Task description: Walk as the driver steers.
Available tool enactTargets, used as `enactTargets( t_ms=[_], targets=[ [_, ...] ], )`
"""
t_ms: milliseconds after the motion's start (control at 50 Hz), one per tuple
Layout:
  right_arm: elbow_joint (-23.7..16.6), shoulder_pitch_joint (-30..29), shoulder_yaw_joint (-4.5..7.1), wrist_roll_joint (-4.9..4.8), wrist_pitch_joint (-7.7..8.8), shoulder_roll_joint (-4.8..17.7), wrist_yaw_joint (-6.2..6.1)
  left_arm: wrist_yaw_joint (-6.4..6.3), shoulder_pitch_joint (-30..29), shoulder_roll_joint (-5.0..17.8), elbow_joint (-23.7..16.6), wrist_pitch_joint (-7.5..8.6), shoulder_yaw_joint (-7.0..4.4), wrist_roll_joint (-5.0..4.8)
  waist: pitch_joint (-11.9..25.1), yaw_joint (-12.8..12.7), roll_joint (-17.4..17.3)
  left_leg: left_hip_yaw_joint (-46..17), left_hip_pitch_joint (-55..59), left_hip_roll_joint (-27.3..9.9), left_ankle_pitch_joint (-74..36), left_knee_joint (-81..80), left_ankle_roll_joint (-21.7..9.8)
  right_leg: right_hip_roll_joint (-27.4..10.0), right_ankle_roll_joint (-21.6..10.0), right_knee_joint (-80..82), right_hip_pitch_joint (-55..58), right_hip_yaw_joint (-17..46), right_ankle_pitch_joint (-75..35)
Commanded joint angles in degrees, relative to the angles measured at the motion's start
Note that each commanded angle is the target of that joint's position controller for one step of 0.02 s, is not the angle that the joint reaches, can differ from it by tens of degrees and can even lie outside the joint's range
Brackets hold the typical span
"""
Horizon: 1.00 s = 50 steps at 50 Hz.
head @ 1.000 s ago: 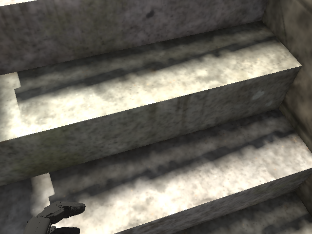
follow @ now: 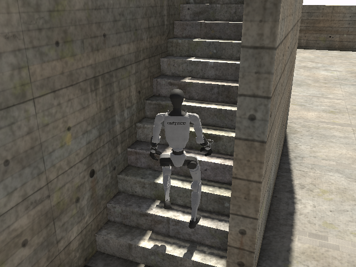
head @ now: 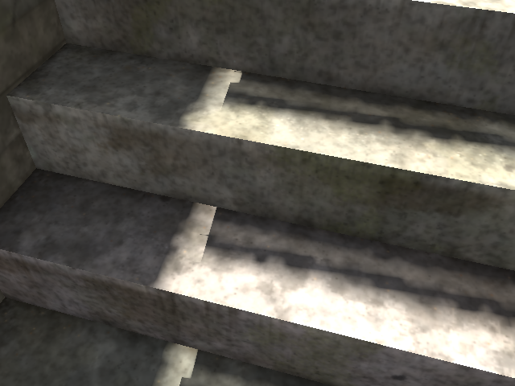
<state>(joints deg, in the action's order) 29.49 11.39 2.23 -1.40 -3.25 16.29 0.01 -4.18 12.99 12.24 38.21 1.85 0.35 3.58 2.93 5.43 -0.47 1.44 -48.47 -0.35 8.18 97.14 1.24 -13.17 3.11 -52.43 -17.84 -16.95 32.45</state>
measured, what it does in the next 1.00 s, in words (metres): climbs, turning right: left foot, then right foot 0.20 m higher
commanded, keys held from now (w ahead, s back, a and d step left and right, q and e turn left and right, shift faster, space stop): e+shift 0.70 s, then q+shift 0.28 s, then w+q+shift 0.02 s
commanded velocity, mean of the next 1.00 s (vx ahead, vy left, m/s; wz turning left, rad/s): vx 0.24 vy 0.00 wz -0.48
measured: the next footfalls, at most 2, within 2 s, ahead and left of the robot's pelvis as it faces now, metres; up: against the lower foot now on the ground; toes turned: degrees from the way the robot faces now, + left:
left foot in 0.12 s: +0.18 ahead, +0.14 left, +0.00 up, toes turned +4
right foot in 0.66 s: +0.16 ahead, -0.17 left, +0.20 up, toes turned -43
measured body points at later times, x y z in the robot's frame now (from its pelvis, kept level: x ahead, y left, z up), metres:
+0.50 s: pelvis +0.11 +0.03 +0.04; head +0.12 +0.05 +0.49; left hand +0.37 +0.15 -0.04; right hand +0.10 -0.21 -0.07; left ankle +0.14 +0.14 -0.69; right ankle +0.11 -0.11 -0.35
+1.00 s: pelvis +0.18 -0.09 +0.15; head +0.16 -0.09 +0.60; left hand +0.47 -0.05 +0.09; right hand +0.10 -0.37 +0.05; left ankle +0.18 -0.01 -0.34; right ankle +0.13 -0.14 -0.49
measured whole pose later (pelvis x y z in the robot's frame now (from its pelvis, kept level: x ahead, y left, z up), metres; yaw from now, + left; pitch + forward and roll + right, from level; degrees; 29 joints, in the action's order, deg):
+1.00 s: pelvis +0.18 -0.09 +0.15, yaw -30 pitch +0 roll +1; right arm 35.8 19.7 3.1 0.6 -3.5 15.4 -3.1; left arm 0.7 6.6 10.0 37.2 4.3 0.6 4.0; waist 3.3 6.7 -0.3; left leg 6.5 -44.1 6.5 17.4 105.2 3.2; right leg -5.9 -3.2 -70.7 -30.0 -11.7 43.2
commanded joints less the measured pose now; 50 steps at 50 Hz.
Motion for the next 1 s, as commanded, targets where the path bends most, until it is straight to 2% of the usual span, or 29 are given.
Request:
enactTargets(
  t_ms=[20, 40, 60, 80, 100, 120, 140, 160, 180, 200, 220, 260, 320, 400, 540, 580, 620, 640, 700, 740, 760, 780, 800, 820, 840, 860, 880, 940, 1000],
  targets=[
    [-5.69, -3.90, -1.31, 0.78, 1.69, 0.23, 0.50, -1.40, -3.33, 10.25, -8.19, 0.88, -3.40, -1.25, -4.30, -2.24, 6.54, -5.98, -9.41, -4.03, 4.61, -12.80, 2.01, -15.39, -11.39, 23.56, 10.30, 19.45, -16.14],
    [-5.79, -2.58, -2.49, 1.70, 2.07, -1.01, 1.17, -1.26, -0.65, 12.22, -7.02, -0.59, -4.20, -2.97, -2.65, -2.29, 4.66, 1.67, -3.12, -4.17, 12.55, -29.97, 1.87, -11.62, -10.24, 25.67, 12.55, 15.50, -13.26],
    [-4.77, 0.60, -2.95, 1.59, 3.01, -1.13, 2.23, -1.35, 0.42, 11.79, -7.21, -2.23, -4.36, -4.15, -1.26, -2.22, 4.44, 2.13, 8.45, -5.25, 22.17, -49.28, -0.79, -9.16, -10.00, 25.01, 11.09, 13.92, -16.43],
    [-0.95, 6.02, -1.91, 1.62, 3.64, -0.69, 2.90, -0.75, -1.16, 10.95, -5.38, -2.64, -3.76, -4.80, -0.14, 1.06, 2.94, 12.84, 23.24, -1.10, 14.02, -55.45, -1.81, -5.79, -11.17, 18.85, 5.18, 12.70, -18.64],
    [4.59, 20.11, 0.03, 2.80, 4.73, 1.44, 3.24, 0.38, -8.14, 10.36, -5.59, -1.40, -2.52, -4.38, 4.60, 9.16, 4.74, 11.79, 41.70, 1.69, 4.64, -61.73, -5.59, -2.86, -12.19, 7.97, -2.00, 11.78, -37.15],
    [8.50, 27.52, 1.53, 5.00, 5.27, 5.31, 3.70, 1.90, -15.03, 5.82, -6.69, 0.24, -0.66, -5.41, 1.61, 13.42, -2.84, 7.72, 45.27, 0.74, -6.95, -67.84, -7.72, 4.55, -10.54, -15.42, -7.70, 10.03, -27.09],
    [8.01, 23.35, 1.72, 6.35, 5.96, 9.87, 3.12, 2.63, -11.48, -3.94, -8.95, 1.07, 1.14, -6.40, 0.79, 2.72, -15.25, -20.36, 47.50, -11.64, -29.31, -64.76, -7.97, 15.12, -6.63, -43.16, -25.64, 21.03, -5.57],
    [5.63, 22.16, 1.78, 6.20, 6.65, 11.81, 0.46, 4.25, -1.27, -4.94, -6.78, 2.01, 0.81, -8.35, 13.08, -2.20, -14.72, -45.53, 49.79, -24.67, 3.64, -78.32, -13.29, 16.85, -4.87, -59.28, -33.79, 32.71, -12.10],
    [4.07, 18.22, 1.45, 4.74, 6.35, 10.12, -0.72, 5.39, -4.69, -2.63, -8.35, 2.62, 0.73, -7.19, 7.28, -2.53, -5.89, -44.59, 43.88, -27.49, 27.55, -83.89, -12.24, 12.89, -3.26, -61.73, -38.34, 29.86, -16.82],
    [3.75, 13.17, 1.15, 3.07, 5.87, 9.03, -1.51, 5.32, -9.08, -1.63, -9.86, 1.99, 0.82, -6.22, -1.92, -3.38, -1.40, -35.92, 38.27, -26.46, 33.84, -83.36, -11.64, 10.69, -1.69, -58.59, -43.73, 26.32, -19.98],
    [5.20, 10.65, 0.12, 3.50, 5.70, 5.35, -2.30, 5.25, -11.70, -1.32, -10.67, 1.34, 0.91, -5.44, -5.23, -4.01, -1.11, -29.73, 33.62, -25.23, 30.78, -83.85, -11.01, 9.59, -1.08, -58.28, -44.55, 24.03, -21.19],
    [6.20, 6.12, -1.94, 5.31, 6.34, -1.08, -3.30, 4.96, -8.98, 1.57, -9.60, -0.77, -0.68, -4.87, -2.77, -6.31, -1.82, -16.76, 26.69, -23.90, 21.12, -80.64, -10.73, 9.70, -0.78, -65.06, -39.59, 22.69, -24.68],
    [8.93, 8.54, -1.66, 5.59, 5.60, -0.15, -3.29, 3.49, -9.69, -1.10, -8.34, -2.08, -0.70, -4.50, -3.15, -4.38, -2.27, -5.43, 31.27, -23.01, 11.95, -78.04, -10.42, 10.87, -2.10, -71.86, -45.62, 21.57, -27.54],
    [9.93, 9.86, -1.77, 5.95, 4.03, -0.06, -4.49, 3.05, -13.34, -1.86, -8.35, -3.32, -0.86, -3.81, -4.02, -2.70, -3.96, 0.92, 36.80, -24.97, 7.47, -78.44, -11.05, 11.65, -0.76, -77.67, -53.91, 19.53, -27.92],
    [7.02, 4.78, -0.07, 4.82, 2.55, 4.32, -5.70, 1.74, -14.84, -1.93, -10.46, -4.77, -0.83, -3.74, -4.87, -4.32, -5.01, 10.04, 42.82, -26.41, -0.22, -79.61, -11.78, 7.44, 3.36, -72.40, -56.52, 18.41, -25.26],
    [6.28, 3.60, 0.75, 4.12, 2.49, 5.61, -5.79, 1.69, -15.08, -1.78, -11.02, -4.87, -0.94, -3.83, -4.26, -4.23, -6.20, 11.40, 48.14, -27.14, -1.90, -80.11, -11.58, 5.48, 3.49, -68.18, -57.48, 18.70, -22.01],
    [7.32, 5.74, 2.71, 1.63, 0.27, 8.81, -5.51, 2.22, -20.78, -4.37, -15.42, -5.09, 0.56, -4.64, -4.48, -3.16, -12.82, 11.22, 55.63, -27.04, -0.55, -83.13, -9.64, 1.80, 2.66, -54.34, -61.59, 17.38, -8.15],
    [6.55, 3.87, 3.43, 1.48, -0.64, 9.78, -5.72, 2.93, -22.51, -4.26, -16.42, -5.02, 0.96, -4.66, -4.22, -3.37, -12.07, 13.06, 57.12, -27.34, -4.88, -83.70, -9.47, 0.26, 2.08, -48.59, -59.88, 16.91, -4.50],
    [4.69, -0.90, 4.41, 2.29, -2.25, 11.26, -6.02, 4.79, -20.97, 0.26, -16.18, -3.49, 0.59, -4.70, 0.68, -3.96, -3.53, 17.64, 59.69, -23.06, -26.49, -77.01, -8.43, 1.99, -1.92, -27.38, -46.58, 14.95, -0.94],
    [4.22, 0.26, 5.11, 1.38, -1.66, 14.66, -4.18, 5.40, -9.68, 8.91, -14.66, -0.85, -1.72, -4.99, 14.62, -8.30, 3.08, 16.05, 50.93, -18.78, -51.01, -55.16, -5.42, 9.82, -7.47, -4.96, -9.90, 16.98, -10.35],
    [2.79, -0.04, 3.60, 1.34, 0.06, 11.20, -2.55, 4.55, 2.36, 13.14, -10.98, -0.46, -3.97, -6.46, 22.56, -12.47, 8.78, 11.08, 36.52, -15.98, -29.22, -40.41, -0.56, 7.26, -12.84, 9.06, 13.93, 28.08, -24.71],
    [0.73, 0.13, 1.12, 1.89, 3.03, 3.45, -0.33, 3.80, 3.63, 16.13, -7.01, -1.02, -5.09, -5.85, 27.20, -7.44, 22.08, 5.39, 7.89, -7.03, 11.40, -20.88, 2.62, 2.95, -18.16, 7.58, 31.64, 44.24, -30.48],
    [3.68, 1.35, 0.86, -0.86, 4.92, 4.63, 1.73, 2.88, 4.40, 14.59, -6.05, -2.48, -5.01, -3.86, 30.41, -7.32, 15.05, 0.77, 5.37, -3.29, 18.19, 0.04, 4.84, 0.48, -17.83, 5.36, 25.31, 46.86, -39.69],
    [4.87, 1.84, 1.09, -2.28, 4.81, 3.03, 1.99, 3.46, 4.87, 10.03, -4.54, -2.29, -3.19, -1.81, 26.45, -5.83, 10.64, -5.15, 0.39, 1.30, 21.40, 6.57, 3.41, 0.63, -13.92, -1.48, 20.98, 39.20, -43.42],
    [4.27, 1.93, 1.00, -1.02, 4.46, 2.10, 1.67, 4.29, 2.70, 7.20, -3.52, -1.33, -2.52, -1.81, 20.27, -3.75, 9.92, -3.90, -0.52, 2.18, 20.18, 5.02, 1.94, 2.14, -10.02, -3.57, 13.86, 31.14, -42.43],
    [4.24, 4.35, 1.13, 0.93, 3.92, 2.41, 0.84, 4.95, -4.75, 4.63, -4.33, 0.26, -1.85, -0.70, 12.67, -0.15, 8.28, -0.15, 0.03, 4.78, 16.52, 4.14, 1.09, 2.26, -8.40, -4.21, 5.57, 26.06, -37.24],
    [5.05, 6.10, 1.04, 1.87, 3.29, 1.57, 0.05, 4.99, -11.38, 3.57, -4.27, 1.90, -1.67, 0.27, 6.95, 2.98, 6.42, 2.38, 2.90, 6.87, 13.26, 7.99, 0.45, 0.25, -8.88, -1.74, -3.65, 26.23, -34.45],
    [6.04, 14.44, 2.07, 1.64, 0.82, 3.62, -2.63, 5.00, -22.19, -0.58, -8.43, 5.75, 0.00, 0.75, 1.74, 7.49, 6.82, -1.35, 4.72, 4.03, 8.80, 13.31, 1.03, -6.29, -10.44, 0.34, -15.22, 29.71, -19.49],
    [4.14, 17.53, 3.07, 2.75, -2.07, 4.00, -4.83, 4.72, -23.50, 1.09, -11.90, 4.22, 0.14, 0.64, 1.84, 7.03, 7.93, -7.22, 3.28, 0.74, 9.31, 6.65, 1.84, -8.00, -9.97, 4.40, -13.18, 28.73, -17.86]
  ],
)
